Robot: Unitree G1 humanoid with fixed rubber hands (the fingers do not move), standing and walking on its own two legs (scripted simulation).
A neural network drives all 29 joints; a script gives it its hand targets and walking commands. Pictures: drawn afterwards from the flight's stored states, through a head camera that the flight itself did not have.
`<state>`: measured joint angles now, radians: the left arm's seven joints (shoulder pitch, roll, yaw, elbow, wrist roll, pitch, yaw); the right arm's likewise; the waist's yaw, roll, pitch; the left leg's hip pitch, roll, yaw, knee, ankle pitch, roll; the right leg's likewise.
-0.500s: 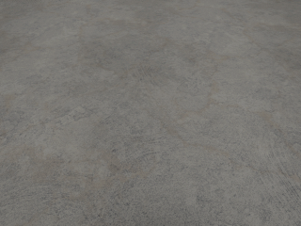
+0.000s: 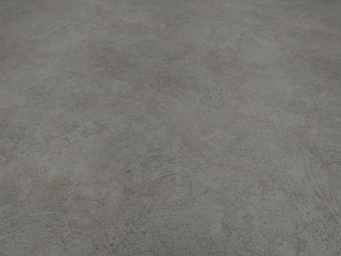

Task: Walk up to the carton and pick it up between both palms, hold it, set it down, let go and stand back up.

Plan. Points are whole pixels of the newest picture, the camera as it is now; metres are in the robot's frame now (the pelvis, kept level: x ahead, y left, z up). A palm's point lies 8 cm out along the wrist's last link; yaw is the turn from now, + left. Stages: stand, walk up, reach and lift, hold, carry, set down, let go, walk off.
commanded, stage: stand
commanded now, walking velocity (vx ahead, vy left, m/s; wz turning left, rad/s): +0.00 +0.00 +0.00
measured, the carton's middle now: out of the picture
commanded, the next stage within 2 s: walk up in 1.62 s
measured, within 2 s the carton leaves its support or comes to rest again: neither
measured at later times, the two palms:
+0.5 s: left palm out of the picture +0.03 +0.24 -0.13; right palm out of the picture +0.03 -0.24 -0.12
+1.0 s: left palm out of the picture +0.02 +0.24 -0.14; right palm out of the picture +0.02 -0.23 -0.13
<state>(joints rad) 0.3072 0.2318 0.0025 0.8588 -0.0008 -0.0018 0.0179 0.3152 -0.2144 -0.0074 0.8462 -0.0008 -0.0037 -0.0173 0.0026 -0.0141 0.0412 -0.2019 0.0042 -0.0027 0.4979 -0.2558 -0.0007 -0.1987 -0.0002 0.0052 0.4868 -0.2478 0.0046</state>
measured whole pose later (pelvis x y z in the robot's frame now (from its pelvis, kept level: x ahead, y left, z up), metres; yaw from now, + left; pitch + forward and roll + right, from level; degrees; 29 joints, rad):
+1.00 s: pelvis +0.01 +0.00 +0.00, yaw +0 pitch -2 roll +0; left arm 0.31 0.20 -0.01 1.00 0.00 -0.01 0.04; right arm 0.31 -0.18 0.00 0.98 0.00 -0.01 -0.04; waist 0.00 -0.02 0.04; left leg -0.17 0.00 0.00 0.44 -0.24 0.00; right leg -0.17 0.00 0.01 0.43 -0.23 0.01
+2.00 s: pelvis -0.02 +0.03 +0.00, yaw -9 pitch +0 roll -1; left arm 0.27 0.21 0.04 0.96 0.04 0.01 0.06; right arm 0.09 -0.25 -0.04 0.91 0.01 0.04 -0.05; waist 0.05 0.00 0.14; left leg -0.41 -0.05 -0.04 0.91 -0.47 0.01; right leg -0.31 0.05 0.15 0.50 -0.19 0.01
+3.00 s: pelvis -0.24 +0.12 -0.01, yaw -60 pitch -3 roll +0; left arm 0.25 0.33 0.06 0.80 0.06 0.08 -0.06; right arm 0.24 -0.22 -0.06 0.76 -0.04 -0.01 -0.07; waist 0.04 -0.04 0.12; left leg -0.30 -0.02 0.10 0.55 -0.20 0.07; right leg -0.38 0.10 0.11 0.81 -0.39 0.01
